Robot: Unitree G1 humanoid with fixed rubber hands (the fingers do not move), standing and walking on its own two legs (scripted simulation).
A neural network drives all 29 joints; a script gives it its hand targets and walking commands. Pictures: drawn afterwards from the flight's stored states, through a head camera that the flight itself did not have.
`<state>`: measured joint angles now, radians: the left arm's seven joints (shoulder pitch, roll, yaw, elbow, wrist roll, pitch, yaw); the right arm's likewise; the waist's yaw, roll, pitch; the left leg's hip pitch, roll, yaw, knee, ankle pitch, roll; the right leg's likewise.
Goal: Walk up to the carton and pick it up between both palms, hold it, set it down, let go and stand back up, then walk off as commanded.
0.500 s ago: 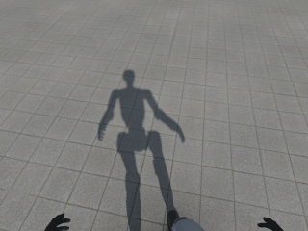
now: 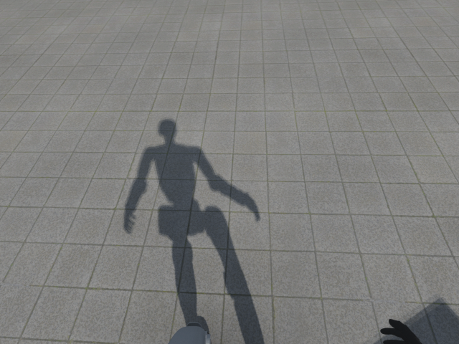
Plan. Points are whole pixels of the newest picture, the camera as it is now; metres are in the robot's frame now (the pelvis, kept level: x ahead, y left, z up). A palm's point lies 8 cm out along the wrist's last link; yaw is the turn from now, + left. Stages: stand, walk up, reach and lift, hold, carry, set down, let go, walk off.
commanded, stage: walk up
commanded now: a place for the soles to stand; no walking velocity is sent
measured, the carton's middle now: out of the picture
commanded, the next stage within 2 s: none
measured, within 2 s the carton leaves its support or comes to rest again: neither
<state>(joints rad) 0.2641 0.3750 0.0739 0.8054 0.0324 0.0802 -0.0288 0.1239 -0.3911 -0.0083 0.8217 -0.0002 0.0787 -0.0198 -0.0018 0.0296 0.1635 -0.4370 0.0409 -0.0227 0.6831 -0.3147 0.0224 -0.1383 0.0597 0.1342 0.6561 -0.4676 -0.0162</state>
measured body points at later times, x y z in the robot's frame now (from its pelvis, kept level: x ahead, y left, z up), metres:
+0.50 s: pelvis -0.16 -0.01 +0.00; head -0.10 +0.01 +0.45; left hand -0.02 +0.28 -0.12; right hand -0.07 -0.34 -0.09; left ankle -0.15 +0.05 -0.72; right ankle -0.04 -0.12 -0.72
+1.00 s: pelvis -0.33 -0.01 +0.00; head -0.31 -0.01 +0.45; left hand -0.21 +0.29 -0.12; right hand -0.27 -0.34 -0.10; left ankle -0.15 +0.05 -0.72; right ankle -0.44 -0.15 -0.69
